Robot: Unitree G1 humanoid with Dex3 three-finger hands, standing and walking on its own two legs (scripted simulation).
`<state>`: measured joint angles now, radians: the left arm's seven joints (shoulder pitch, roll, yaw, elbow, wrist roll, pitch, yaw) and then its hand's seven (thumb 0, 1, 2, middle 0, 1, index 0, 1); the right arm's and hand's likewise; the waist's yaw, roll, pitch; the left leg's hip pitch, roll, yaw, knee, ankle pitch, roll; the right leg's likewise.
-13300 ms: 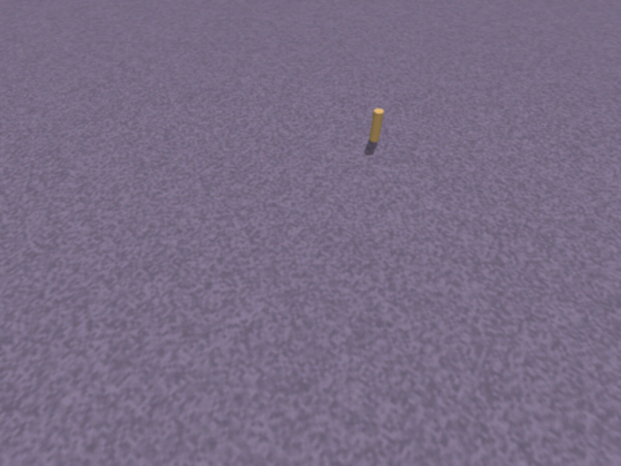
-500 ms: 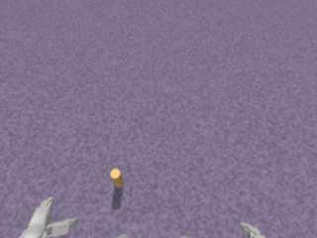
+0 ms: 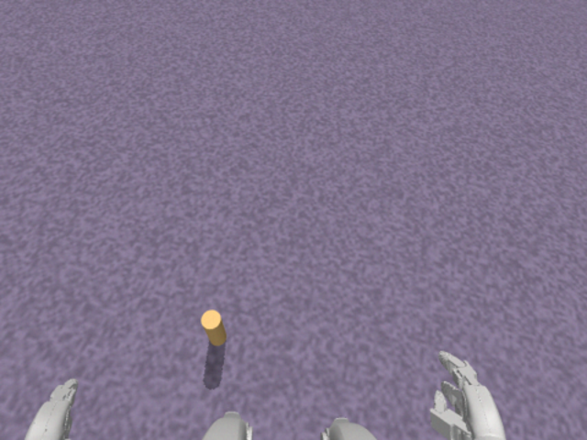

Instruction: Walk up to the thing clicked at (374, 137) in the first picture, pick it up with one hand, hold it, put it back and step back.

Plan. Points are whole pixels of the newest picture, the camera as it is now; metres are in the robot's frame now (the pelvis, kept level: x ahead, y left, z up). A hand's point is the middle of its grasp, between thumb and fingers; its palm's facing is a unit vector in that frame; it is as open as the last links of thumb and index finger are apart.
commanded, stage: go down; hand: left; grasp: from the side
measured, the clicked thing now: (214, 328) +0.44 +0.20 -0.62
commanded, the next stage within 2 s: none
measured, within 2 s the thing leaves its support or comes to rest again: neither
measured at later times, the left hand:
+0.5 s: hand out of the picture +0.13 +0.28 -0.14, palm faces +0.12 -0.94 -0.32, open 17.2 cm
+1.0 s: hand (98, 360) +0.27 +0.34 -0.24, palm faces +0.19 -0.96 -0.19, open 17.4 cm
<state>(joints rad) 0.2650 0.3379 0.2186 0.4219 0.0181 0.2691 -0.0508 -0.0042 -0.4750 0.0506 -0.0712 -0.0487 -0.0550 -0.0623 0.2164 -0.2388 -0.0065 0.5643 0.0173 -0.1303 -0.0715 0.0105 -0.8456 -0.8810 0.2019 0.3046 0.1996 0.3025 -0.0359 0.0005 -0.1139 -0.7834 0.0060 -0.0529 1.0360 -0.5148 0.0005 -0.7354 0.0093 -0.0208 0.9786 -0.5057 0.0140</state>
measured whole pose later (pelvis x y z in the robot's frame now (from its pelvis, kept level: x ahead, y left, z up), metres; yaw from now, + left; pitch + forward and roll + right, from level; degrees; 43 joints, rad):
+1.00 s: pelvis -0.07 -0.01 -0.19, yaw -3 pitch +33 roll -4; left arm -0.30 0.61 0.64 0.88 -0.14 -0.29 -0.43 -0.01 -0.53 0.08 -0.06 -0.07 -0.05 -0.07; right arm 0.15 -0.31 0.03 0.63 -0.02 -0.18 -0.03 0.01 -0.90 -0.90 0.20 0.30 0.20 0.30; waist -0.05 0.00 -0.17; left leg -1.70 0.01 -0.08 1.81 -0.68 -0.02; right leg -1.66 0.03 -0.04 1.76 -0.68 0.00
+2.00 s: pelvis -0.11 +0.00 -0.32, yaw -7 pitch +32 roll -8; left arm -0.70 0.95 0.84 1.11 -0.14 -0.37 -0.62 -0.01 -0.48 0.08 -0.05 -0.08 -0.04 -0.07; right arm 0.14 -0.36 0.14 0.64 -0.05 -0.13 -0.01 0.01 -0.91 -0.90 0.20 0.30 0.20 0.30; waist -0.12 -0.03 -0.09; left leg -2.13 -0.01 -0.14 2.25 -0.69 -0.01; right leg -2.05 0.03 -0.09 2.17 -0.68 0.02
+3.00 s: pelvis -0.11 +0.01 -0.40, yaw -14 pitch +21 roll -15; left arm -0.74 0.99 0.77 1.37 -0.11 -0.76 -0.46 -0.02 -0.60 0.07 -0.07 -0.10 -0.05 -0.11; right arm -0.05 -0.38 0.39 0.56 -0.24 -0.02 0.05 0.00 -0.92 -0.90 0.20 0.30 0.20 0.30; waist -0.25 -0.19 0.21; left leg -2.25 0.00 -0.27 2.57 -0.72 0.00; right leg -2.12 0.08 -0.20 2.37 -0.66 0.04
